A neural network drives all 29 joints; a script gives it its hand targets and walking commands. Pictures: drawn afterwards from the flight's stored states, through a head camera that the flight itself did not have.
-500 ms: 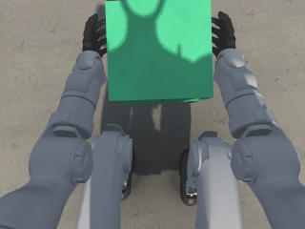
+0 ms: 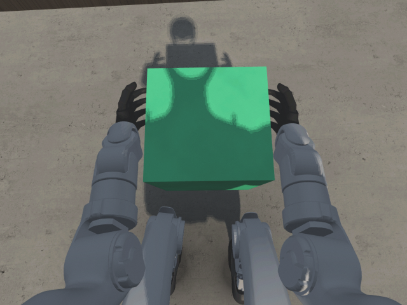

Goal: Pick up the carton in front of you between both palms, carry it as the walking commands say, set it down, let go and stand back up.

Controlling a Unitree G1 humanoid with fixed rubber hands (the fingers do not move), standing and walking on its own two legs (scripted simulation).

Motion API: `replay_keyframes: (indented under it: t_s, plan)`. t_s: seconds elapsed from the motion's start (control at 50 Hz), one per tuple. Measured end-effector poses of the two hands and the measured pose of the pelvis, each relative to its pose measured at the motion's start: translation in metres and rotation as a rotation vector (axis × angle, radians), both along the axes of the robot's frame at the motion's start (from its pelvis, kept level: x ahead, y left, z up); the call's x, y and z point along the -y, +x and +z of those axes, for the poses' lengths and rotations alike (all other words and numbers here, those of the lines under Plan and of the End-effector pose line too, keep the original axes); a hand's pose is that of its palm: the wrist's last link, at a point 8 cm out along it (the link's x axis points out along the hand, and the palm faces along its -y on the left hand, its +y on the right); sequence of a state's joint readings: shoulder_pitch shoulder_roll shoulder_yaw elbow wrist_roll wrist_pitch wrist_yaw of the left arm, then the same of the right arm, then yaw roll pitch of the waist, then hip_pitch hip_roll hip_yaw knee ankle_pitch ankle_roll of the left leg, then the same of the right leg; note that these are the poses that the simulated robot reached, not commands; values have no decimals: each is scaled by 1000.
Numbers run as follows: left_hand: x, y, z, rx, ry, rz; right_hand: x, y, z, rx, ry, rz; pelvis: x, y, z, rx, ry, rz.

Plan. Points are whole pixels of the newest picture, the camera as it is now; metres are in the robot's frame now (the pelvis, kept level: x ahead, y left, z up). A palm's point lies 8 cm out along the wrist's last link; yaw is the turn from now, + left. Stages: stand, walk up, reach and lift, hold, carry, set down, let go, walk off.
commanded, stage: reach and lift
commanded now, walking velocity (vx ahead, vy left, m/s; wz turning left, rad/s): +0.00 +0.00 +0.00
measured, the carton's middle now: (207, 140) +0.45 +0.02 -0.12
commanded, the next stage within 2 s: none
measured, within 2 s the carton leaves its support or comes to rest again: neither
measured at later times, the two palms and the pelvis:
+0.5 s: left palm (90, 102) +0.41 +0.16 +0.11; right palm (335, 108) +0.42 -0.14 +0.11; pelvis +0.05 +0.00 +0.14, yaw +0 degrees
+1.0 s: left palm out of the picture +0.38 +0.16 +0.26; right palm out of the picture +0.38 -0.14 +0.26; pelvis +0.08 +0.00 +0.25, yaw +0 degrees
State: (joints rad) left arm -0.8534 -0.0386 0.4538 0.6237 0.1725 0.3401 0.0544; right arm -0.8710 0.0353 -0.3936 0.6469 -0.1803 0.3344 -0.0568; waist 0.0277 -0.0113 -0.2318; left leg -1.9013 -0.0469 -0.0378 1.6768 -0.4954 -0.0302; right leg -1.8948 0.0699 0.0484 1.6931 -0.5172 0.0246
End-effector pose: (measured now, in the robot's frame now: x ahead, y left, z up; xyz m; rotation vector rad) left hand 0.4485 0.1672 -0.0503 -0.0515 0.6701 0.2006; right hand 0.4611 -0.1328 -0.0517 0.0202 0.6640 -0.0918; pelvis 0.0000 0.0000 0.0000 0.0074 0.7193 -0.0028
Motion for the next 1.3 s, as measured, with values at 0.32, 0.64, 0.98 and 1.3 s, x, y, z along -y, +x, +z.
replay_keyframes:
  t_s: [0.32,0.64,0.98,1.3]
  plan:
    - [3,-24,105,-8,-15,-5,2,-27,107,-9,4,-17,-1,30,92,143,-4,7]
    - [7,-47,207,-4,-8,-26,7,-55,208,-6,1,-29,-1,59,180,361,-4,7]
    - [12,-68,309,26,12,-51,12,-78,311,26,-17,-22,-1,83,245,665,-3,8]
    - [11,-78,333,1,18,-67,12,-90,334,-1,-20,-20,-3,68,253,802,-5,6]
